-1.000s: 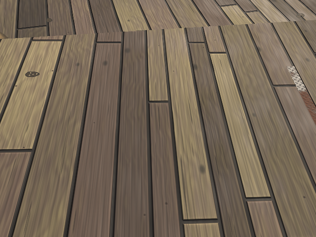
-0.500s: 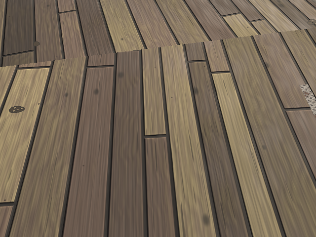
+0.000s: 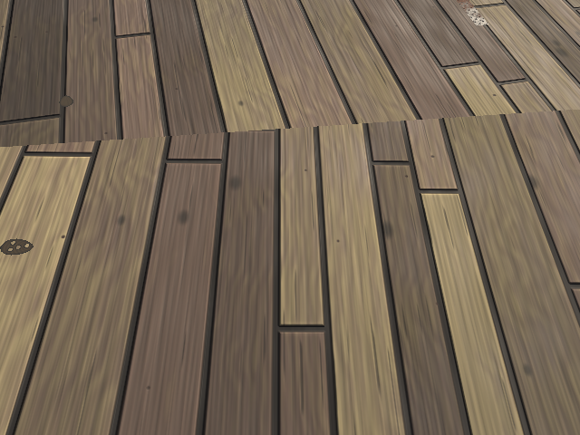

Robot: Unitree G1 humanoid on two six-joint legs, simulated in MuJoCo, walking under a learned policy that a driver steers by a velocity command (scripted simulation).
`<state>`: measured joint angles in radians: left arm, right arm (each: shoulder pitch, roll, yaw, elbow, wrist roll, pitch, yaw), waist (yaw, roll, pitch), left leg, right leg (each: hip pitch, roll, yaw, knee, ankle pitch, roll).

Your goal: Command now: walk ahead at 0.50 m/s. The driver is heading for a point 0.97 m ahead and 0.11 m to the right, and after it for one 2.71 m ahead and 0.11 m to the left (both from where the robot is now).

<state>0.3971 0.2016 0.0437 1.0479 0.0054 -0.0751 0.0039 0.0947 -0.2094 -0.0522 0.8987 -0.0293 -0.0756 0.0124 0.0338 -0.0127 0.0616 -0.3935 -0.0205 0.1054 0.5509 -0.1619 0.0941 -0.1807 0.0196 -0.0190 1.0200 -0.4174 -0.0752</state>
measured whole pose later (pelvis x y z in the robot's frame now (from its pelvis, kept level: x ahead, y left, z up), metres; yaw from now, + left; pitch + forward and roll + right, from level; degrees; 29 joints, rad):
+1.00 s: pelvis +0.54 -0.02 +0.00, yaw +0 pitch +1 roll -2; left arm 0.46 0.18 0.03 1.07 0.02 -0.09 0.01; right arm 0.01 -0.19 -0.03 0.87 -0.02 -0.04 0.03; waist 0.06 0.03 0.05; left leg -0.54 0.04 0.08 0.58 -0.09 0.07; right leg 0.14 0.07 -0.08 0.18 -0.34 -0.05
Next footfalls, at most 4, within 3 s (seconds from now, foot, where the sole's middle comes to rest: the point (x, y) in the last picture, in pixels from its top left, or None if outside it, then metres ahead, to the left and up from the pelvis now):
0.48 right None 0.43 -0.11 -0.76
1.04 left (277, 322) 0.73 0.07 -0.76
1.60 right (342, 235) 1.01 -0.10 -0.76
2.16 left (275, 228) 1.03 0.09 -0.76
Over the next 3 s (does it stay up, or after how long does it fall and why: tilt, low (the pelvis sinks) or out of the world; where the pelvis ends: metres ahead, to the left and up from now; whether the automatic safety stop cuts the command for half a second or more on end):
stays up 0.93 -0.01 0.01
